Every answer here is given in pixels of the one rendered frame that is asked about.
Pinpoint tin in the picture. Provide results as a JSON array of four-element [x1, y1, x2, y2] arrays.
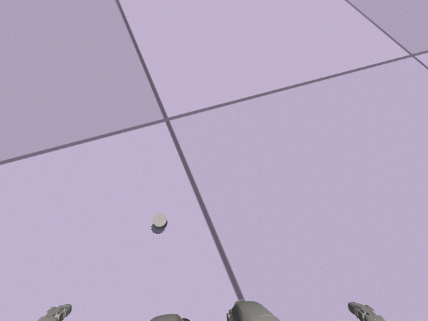
[[152, 213, 167, 229]]

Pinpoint left robot hand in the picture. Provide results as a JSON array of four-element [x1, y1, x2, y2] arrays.
[[38, 304, 72, 321]]

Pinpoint right robot hand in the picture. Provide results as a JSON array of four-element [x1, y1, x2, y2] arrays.
[[348, 302, 385, 321]]

